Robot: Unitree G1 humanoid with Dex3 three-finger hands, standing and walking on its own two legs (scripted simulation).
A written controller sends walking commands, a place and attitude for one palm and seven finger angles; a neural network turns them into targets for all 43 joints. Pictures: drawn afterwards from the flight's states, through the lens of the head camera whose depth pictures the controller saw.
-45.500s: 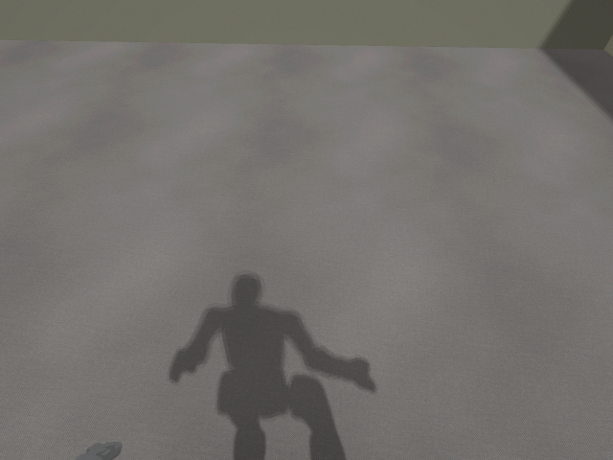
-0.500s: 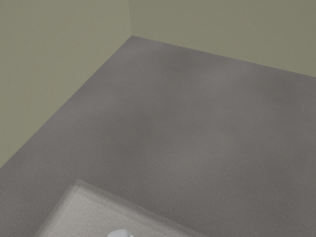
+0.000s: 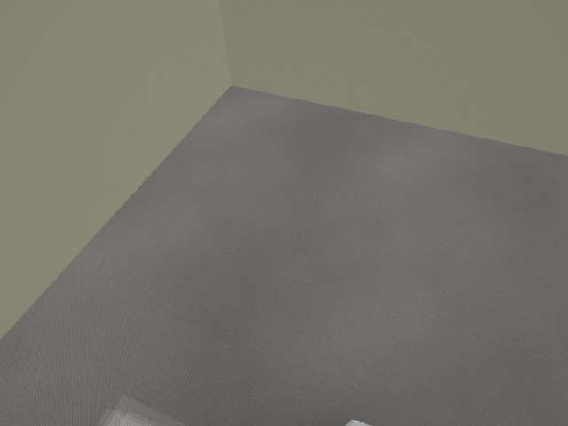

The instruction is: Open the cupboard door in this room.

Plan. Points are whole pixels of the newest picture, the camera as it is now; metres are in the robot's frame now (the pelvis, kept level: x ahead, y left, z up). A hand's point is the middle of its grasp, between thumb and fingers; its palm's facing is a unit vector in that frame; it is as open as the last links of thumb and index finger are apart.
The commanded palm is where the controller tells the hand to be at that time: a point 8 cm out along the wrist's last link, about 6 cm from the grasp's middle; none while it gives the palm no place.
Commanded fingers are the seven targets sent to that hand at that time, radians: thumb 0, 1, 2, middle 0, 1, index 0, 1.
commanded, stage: turn to face it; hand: left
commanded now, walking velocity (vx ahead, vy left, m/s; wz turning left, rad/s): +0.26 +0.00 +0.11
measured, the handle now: out of the picture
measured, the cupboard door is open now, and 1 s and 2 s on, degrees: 51 51 51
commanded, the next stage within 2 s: none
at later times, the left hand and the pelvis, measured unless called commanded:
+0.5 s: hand (185, 410) +0.17 +0.19 -0.19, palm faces +0.25 -0.95 -0.20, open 7.4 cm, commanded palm none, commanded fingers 0.00 0.90 0.90 -0.20 -0.30 -0.20 -0.30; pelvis +0.16 -0.01 -0.02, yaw +11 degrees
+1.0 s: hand (207, 416) +0.16 +0.14 -0.17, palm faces +0.51 -0.83 -0.24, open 7.4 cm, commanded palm none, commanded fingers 0.00 0.90 0.90 -0.20 -0.30 -0.20 -0.30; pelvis +0.22 -0.06 -0.01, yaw +31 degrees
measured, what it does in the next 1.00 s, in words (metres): walks ahead, turning left: right foot, then left foot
